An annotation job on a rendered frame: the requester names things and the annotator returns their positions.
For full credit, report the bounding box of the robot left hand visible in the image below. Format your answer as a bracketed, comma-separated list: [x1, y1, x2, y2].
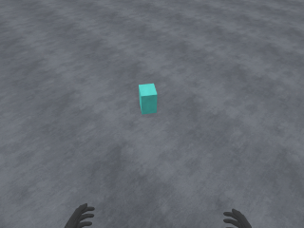
[64, 203, 95, 228]

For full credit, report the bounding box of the carton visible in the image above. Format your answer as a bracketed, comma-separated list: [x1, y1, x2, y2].
[139, 84, 158, 114]

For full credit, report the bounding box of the robot right hand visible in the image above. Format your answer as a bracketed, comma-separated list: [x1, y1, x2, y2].
[223, 208, 252, 228]

